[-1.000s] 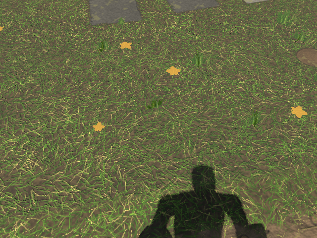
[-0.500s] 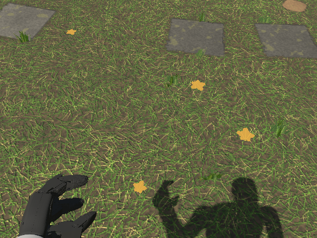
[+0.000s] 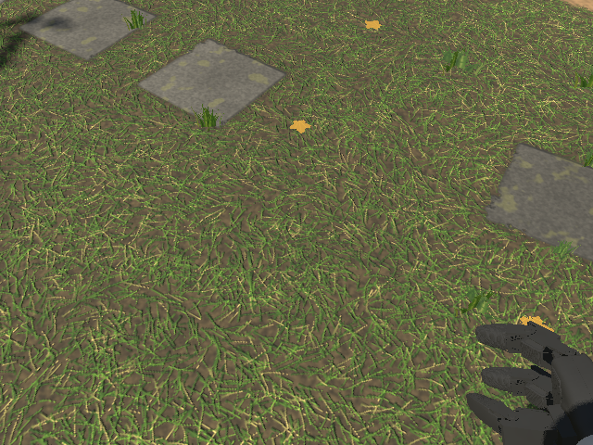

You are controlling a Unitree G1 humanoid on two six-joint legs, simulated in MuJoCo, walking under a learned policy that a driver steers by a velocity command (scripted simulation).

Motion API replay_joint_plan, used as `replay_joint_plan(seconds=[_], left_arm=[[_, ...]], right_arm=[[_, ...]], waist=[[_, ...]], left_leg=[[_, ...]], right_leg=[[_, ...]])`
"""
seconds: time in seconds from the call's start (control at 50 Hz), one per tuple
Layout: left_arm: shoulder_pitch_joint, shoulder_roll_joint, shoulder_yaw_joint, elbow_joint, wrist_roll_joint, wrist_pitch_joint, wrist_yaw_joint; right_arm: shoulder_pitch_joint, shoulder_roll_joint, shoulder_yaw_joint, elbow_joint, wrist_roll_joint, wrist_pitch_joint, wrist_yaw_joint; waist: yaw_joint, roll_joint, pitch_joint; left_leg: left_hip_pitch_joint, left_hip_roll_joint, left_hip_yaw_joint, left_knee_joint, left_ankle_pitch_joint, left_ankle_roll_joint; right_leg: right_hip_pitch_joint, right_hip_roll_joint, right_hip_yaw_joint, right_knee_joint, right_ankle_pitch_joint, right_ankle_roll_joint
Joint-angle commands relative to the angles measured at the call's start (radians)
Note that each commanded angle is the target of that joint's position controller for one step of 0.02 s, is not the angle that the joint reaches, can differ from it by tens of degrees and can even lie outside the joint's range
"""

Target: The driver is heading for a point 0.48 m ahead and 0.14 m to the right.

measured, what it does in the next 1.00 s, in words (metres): walks ahead, turning right: left foot, then right foot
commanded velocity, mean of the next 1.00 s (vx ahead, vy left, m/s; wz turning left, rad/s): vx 0.58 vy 0.00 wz -0.47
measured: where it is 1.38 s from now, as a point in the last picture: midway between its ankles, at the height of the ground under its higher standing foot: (397, 391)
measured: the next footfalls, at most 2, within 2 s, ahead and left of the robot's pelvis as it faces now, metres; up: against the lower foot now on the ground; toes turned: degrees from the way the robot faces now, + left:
left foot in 0.06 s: +0.23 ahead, +0.15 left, +0.00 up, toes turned -9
right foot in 0.48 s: +0.59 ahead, -0.22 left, +0.00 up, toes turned -28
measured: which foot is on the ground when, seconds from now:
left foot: up 0.00-0.04, down 0.06-0.50, up 0.52-0.90, down 0.92-1.00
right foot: down 0.00-0.08, up 0.10-0.46, down 0.48-1.00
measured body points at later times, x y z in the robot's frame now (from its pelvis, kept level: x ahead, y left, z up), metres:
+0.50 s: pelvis +0.41 -0.07 -0.05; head +0.43 -0.09 +0.40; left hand +0.74 +0.05 -0.09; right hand +0.26 -0.33 -0.17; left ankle +0.20 +0.16 -0.70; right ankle +0.55 -0.20 -0.74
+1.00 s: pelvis +0.61 -0.11 -0.01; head +0.62 -0.11 +0.44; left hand +0.85 +0.04 -0.13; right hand +0.60 -0.40 -0.11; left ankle +0.73 -0.03 -0.74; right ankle +0.55 -0.20 -0.74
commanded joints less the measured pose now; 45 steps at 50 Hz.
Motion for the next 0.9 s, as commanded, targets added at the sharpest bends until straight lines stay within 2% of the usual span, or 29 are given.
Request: replay_joint_plan(seconds=[0.02,0.04,0.06,0.08,0.1,0.12,0.14,0.16,0.18,0.2,0.24,0.3,0.36,0.4,0.44,0.46,0.48,0.5,0.52,0.54,0.56,0.58,0.6,0.62,0.64,0.72,0.78,0.84,0.9], left_arm=[[-0.169,0.154,0.027,-0.125,-0.011,-0.021,0.007],[-0.161,0.151,0.024,-0.12,-0.009,-0.019,0.005],[-0.187,0.141,0.018,-0.129,0.0,-0.021,0.001],[-0.2,0.081,-0.005,-0.158,0.027,-0.025,0.001],[-0.08,-0.001,-0.036,-0.195,-0.035,-0.032,0.01],[-0.134,0.066,-0.025,-0.177,-0.049,-0.019,0.026],[-0.226,0.09,-0.019,-0.186,-0.029,-0.012,0.027],[-0.257,0.087,-0.017,-0.182,-0.009,-0.003,0.024],[-0.305,0.071,-0.013,-0.191,0.006,0.005,0.019],[-0.309,0.046,-0.015,-0.21,-0.001,0.018,0.009],[-0.346,0.019,-0.022,-0.235,-0.01,0.044,-0.004],[-0.396,0.03,-0.03,-0.275,0.009,0.047,-0.022],[-0.517,0.055,-0.032,-0.299,0.02,0.035,-0.05],[-0.571,0.059,-0.03,-0.318,0.031,0.02,-0.066],[-0.49,0.124,-0.001,-0.309,0.033,0.011,-0.074],[-0.323,0.18,0.027,-0.269,0.029,0.018,-0.069],[-0.168,0.225,0.053,-0.227,0.033,0.033,-0.049],[-0.166,0.28,0.048,-0.199,0.034,0.047,-0.024],[-0.229,0.335,0.04,-0.273,0.078,0.026,-0.023],[-0.226,0.271,0.041,-0.284,0.072,0.029,-0.03],[-0.281,0.264,0.034,-0.257,0.055,0.021,-0.035],[-0.351,0.233,0.027,-0.246,0.037,0.011,-0.035],[-0.399,0.198,0.015,-0.251,0.044,0.004,-0.03],[-0.413,0.192,0.012,-0.249,0.065,-0.001,-0.03],[-0.428,0.177,0.009,-0.24,0.068,-0.006,-0.032],[-0.471,0.155,0.002,-0.19,0.061,-0.007,-0.016],[-0.485,0.138,-0.003,-0.167,0.061,0.015,-0.005],[-0.464,0.131,-0.009,-0.128,0.066,0.028,-0.007],[-0.474,0.106,-0.023,-0.099,0.052,0.036,-0.012]], right_arm=[[0.064,-0.123,-0.054,-0.033,0.014,-0.006,-0.014],[0.112,-0.146,-0.071,-0.027,0.015,-0.005,-0.023],[0.244,-0.18,-0.092,-0.005,0.015,-0.005,-0.034],[0.475,-0.254,-0.118,0.022,0.012,0.006,-0.05],[0.529,-0.302,-0.123,0.055,-0.001,0.021,-0.036],[0.467,-0.22,-0.11,0.046,0.009,0.025,-0.033],[0.444,-0.165,-0.099,0.062,0.016,0.028,-0.037],[0.418,-0.131,-0.09,0.077,0.003,0.033,-0.037],[0.379,-0.098,-0.082,0.09,-0.014,0.036,-0.033],[0.342,-0.08,-0.079,0.104,-0.023,0.035,-0.032],[0.293,-0.052,-0.078,0.118,-0.003,0.029,-0.027],[0.231,-0.108,-0.092,0.125,0.001,0.016,-0.037],[0.266,-0.181,-0.108,0.148,0.005,0.01,-0.044],[0.332,-0.229,-0.113,0.17,0.007,0.017,-0.043],[0.387,-0.297,-0.122,0.182,0.015,0.036,-0.05],[0.384,-0.315,-0.123,0.18,0.019,0.046,-0.049],[0.361,-0.303,-0.115,0.174,0.029,0.046,-0.045],[0.451,-0.154,-0.076,0.165,-0.004,0.042,-0.034],[0.634,-0.13,-0.037,0.142,0.005,0.024,-0.016],[0.493,-0.271,-0.068,0.154,0.021,0.02,-0.015],[0.416,-0.239,-0.064,0.118,0.047,0.026,-0.023],[0.371,-0.207,-0.055,0.116,0.033,0.034,-0.042],[0.373,-0.209,-0.058,0.127,0.026,0.051,-0.053],[0.396,-0.215,-0.062,0.134,0.025,0.071,-0.057],[0.416,-0.201,-0.063,0.137,0.019,0.086,-0.063],[0.389,-0.121,-0.046,0.134,-0.002,0.106,-0.075],[0.322,-0.105,-0.04,0.136,-0.002,0.108,-0.066],[0.251,-0.123,-0.045,0.124,0.003,0.111,-0.056],[0.259,-0.132,-0.055,0.129,-0.013,0.104,-0.048]], waist=[[-0.176,-0.066,0.025],[-0.213,-0.063,-0.008],[-0.292,-0.041,-0.091],[-0.385,0.066,-0.265],[-0.303,0.389,-0.387],[-0.308,0.283,-0.228],[-0.311,0.187,-0.098],[-0.281,0.085,-0.046],[-0.252,0.048,0.016],[-0.207,0.102,0.042],[-0.172,0.091,0.069],[-0.132,0.045,0.09],[-0.173,-0.041,0.116],[-0.185,-0.043,0.121],[-0.121,0.047,0.019],[-0.032,0.074,-0.085],[0.067,0.042,-0.153],[-0.031,-0.21,-0.205],[-0.129,-0.335,-0.548],[-0.013,-0.074,-0.635],[-0.066,-0.041,-0.431],[-0.113,0.051,-0.259],[-0.142,0.051,-0.189],[-0.169,0.038,-0.161],[-0.191,0.023,-0.159],[-0.214,-0.017,-0.169],[-0.185,-0.046,-0.173],[-0.154,-0.075,-0.137],[-0.183,-0.081,-0.119]], left_leg=[[0.452,-0.035,0.044,-0.078,0.048,-0.01],[0.53,-0.043,0.053,-0.11,0.006,0.002],[0.704,0.008,0.018,-0.101,-0.022,0.025],[0.963,0.209,-0.199,-0.112,-0.248,0.094],[1.083,0.422,-0.717,-0.303,-0.663,0.225],[0.96,0.402,-0.757,-0.354,-0.742,0.207],[0.859,0.376,-0.585,-0.355,-0.576,0.19],[0.756,0.341,-0.443,-0.363,-0.402,0.18],[0.653,0.289,-0.319,-0.388,-0.28,0.164],[0.575,0.281,-0.237,-0.407,-0.205,0.16],[0.493,0.267,-0.091,-0.447,-0.073,0.142],[0.418,0.241,0.101,-0.504,0.069,0.127],[0.411,0.183,0.271,-0.552,0.131,0.083],[0.436,0.183,0.302,-0.49,0.505,0.073],[0.547,0.206,0.3,-0.274,0.973,0.062],[0.542,0.214,0.29,-0.073,1.052,0.054],[0.417,0.183,0.297,0.172,0.948,0.022],[0.171,0.042,0.282,0.562,-0.237,-0.029],[-0.072,-0.067,0.077,0.975,-0.593,-0.057],[-0.006,-0.023,-0.029,0.945,-0.469,-0.043],[-0.048,0.013,-0.002,0.85,-0.417,-0.041],[-0.064,0.052,0.029,0.766,-0.374,-0.054],[-0.037,0.076,0.034,0.73,-0.353,-0.058],[0.042,0.089,0.031,0.706,-0.336,-0.057],[0.079,0.096,0.032,0.659,-0.333,-0.063],[0.14,0.097,0.058,0.404,-0.225,-0.092],[0.189,0.08,0.072,0.204,-0.009,-0.097],[0.213,0.068,0.062,0.073,0.032,-0.089],[0.32,0.035,0.085,-0.128,0.078,-0.042]], right_leg=[[-0.394,-0.193,0.218,-0.091,0.117,-0.136],[-0.381,-0.165,0.195,0.016,0.231,-0.11],[-0.445,-0.121,0.142,0.234,0.309,-0.072],[-0.589,-0.068,0.057,0.576,0.16,-0.037],[-0.816,-0.041,-0.038,0.896,-0.212,-0.014],[-0.933,-0.113,-0.062,1.033,-0.134,-0.008],[-0.979,-0.146,-0.093,1.076,-0.062,-0.009],[-0.94,-0.184,-0.104,1.067,-0.017,-0.008],[-0.911,-0.208,-0.106,1.038,0.007,-0.013],[-0.882,-0.239,-0.094,1.02,0.018,-0.012],[-0.874,-0.276,-0.095,0.986,0.021,-0.005],[-0.846,-0.285,-0.108,0.855,0.193,0.017],[-0.705,-0.235,-0.226,0.572,0.41,-0.01],[-0.55,-0.139,-0.306,0.406,0.44,-0.042],[-0.391,-0.024,-0.359,0.351,0.36,-0.076],[-0.195,0.002,-0.333,0.334,0.363,-0.11],[0.06,-0.019,-0.272,0.261,0.488,-0.144],[0.315,-0.197,-0.048,0.328,0.869,-0.171],[0.607,-0.517,0.509,0.285,0.947,-0.447],[0.485,-0.453,0.479,0.161,0.793,-0.387],[0.317,-0.415,0.356,0.118,0.711,-0.347],[0.113,-0.372,0.278,0.089,0.7,-0.3],[-0.03,-0.357,0.21,0.075,0.746,-0.291],[-0.161,-0.341,0.161,0.044,0.791,-0.285],[-0.227,-0.33,0.117,0.02,0.808,-0.287],[-0.327,-0.282,-0.053,-0.011,0.914,-0.27],[-0.316,-0.23,-0.127,-0.015,0.762,-0.225],[-0.297,-0.248,-0.096,-0.014,0.551,-0.212],[-0.304,-0.23,-0.07,0.076,0.361,-0.156]])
